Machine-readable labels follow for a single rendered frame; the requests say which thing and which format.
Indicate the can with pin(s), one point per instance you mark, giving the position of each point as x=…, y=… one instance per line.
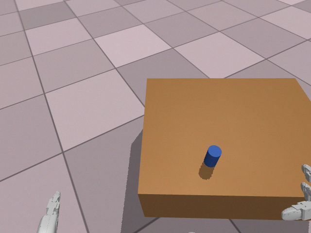
x=212, y=156

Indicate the right robot hand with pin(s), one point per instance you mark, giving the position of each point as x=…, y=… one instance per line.
x=303, y=209

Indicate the left robot hand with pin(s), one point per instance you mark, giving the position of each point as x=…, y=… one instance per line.
x=49, y=222

